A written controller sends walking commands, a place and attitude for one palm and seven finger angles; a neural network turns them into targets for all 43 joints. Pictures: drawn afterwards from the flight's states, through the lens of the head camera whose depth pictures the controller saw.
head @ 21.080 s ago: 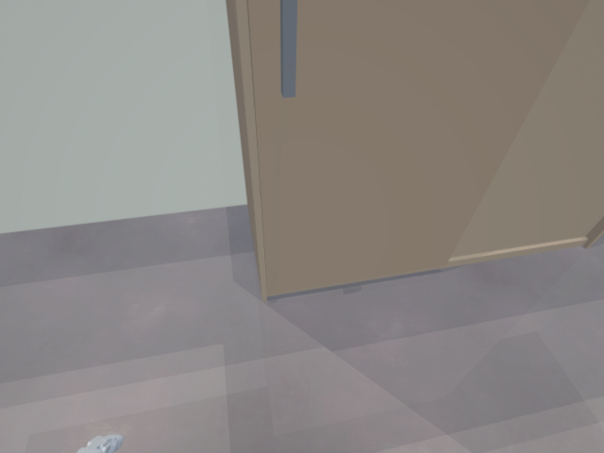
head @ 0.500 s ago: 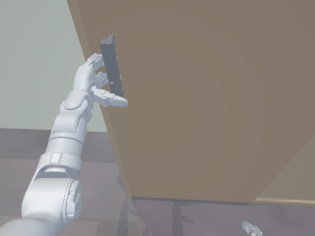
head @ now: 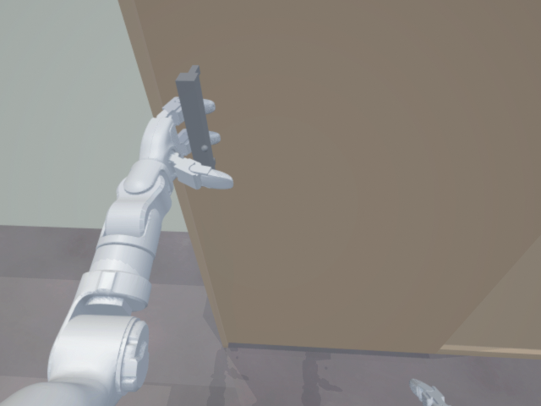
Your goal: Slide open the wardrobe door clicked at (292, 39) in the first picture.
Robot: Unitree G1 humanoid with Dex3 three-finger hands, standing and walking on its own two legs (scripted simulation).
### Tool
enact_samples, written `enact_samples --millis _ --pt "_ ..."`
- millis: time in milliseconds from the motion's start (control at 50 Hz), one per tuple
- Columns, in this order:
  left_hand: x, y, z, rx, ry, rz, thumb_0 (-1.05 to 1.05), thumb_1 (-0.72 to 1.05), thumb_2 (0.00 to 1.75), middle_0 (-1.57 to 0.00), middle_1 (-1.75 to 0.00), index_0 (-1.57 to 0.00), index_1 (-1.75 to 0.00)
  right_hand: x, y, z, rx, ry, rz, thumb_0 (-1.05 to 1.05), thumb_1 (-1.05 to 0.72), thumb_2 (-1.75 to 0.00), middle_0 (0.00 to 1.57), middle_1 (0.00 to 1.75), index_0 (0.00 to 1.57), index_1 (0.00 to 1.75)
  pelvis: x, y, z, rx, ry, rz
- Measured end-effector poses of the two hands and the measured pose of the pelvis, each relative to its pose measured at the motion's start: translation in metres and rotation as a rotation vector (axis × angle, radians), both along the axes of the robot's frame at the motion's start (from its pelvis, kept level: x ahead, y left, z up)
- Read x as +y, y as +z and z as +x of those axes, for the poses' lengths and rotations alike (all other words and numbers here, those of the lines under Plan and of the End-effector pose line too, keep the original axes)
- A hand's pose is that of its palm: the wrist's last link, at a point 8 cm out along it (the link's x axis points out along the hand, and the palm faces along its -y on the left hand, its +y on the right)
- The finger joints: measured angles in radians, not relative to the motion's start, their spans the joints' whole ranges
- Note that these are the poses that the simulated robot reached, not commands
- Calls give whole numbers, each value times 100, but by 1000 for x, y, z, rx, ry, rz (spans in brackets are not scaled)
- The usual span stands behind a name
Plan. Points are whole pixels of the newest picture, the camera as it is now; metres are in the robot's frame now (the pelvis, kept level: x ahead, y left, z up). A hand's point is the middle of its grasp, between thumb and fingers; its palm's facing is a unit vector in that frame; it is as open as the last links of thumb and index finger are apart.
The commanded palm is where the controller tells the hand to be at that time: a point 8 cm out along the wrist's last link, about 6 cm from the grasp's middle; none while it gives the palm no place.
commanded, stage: slide the fingers in behind the handle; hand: left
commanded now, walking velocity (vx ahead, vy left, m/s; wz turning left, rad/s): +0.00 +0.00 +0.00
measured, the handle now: (201, 128) +0.48 +0.14 +0.20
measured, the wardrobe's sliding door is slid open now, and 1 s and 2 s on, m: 0.00 0.00 0.00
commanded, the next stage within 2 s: grip the handle and tug to test in 0.38 s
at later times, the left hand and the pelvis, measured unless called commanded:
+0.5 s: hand (206, 148) +0.42 +0.12 +0.20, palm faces -0.02 -1.00 +0.00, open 14.1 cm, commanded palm +0.40 +0.17 +0.20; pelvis +0.00 +0.01 +0.00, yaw +0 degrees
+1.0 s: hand (201, 146) +0.42 +0.12 +0.20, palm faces -0.03 -1.00 +0.02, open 8.3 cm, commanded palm +0.40 +0.18 +0.20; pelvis +0.00 +0.00 +0.00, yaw +0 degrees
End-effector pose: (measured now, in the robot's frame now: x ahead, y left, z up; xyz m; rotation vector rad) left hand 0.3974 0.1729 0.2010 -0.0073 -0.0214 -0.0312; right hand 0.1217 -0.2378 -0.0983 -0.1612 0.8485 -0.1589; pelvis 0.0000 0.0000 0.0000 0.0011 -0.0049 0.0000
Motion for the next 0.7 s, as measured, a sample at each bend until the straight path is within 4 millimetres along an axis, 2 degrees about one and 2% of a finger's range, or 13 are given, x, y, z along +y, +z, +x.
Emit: enact_samples --millis 280,540,700 --pt "-1 0 -1 5 -3 -7 -2 -50 30 -28 -120 -27 -118 3 5 -3 -8 -13 -9 1 -91 -90 20 30 20 30 4 1 -3 -8 -7 -2" --pt "-2 0 2 21 6 1 -2 -50 30 -29 -120 -29 -120 6 0 -7 23 0 -12 1 -91 -90 20 30 20 30 5 1 -4 -5 5 -4" --pt "0 0 7 13 8 2 -2 -32 37 -32 -123 -32 -122 4 0 -12 26 -9 -13 1 -91 -90 20 30 20 30 4 1 -5 2 2 -4"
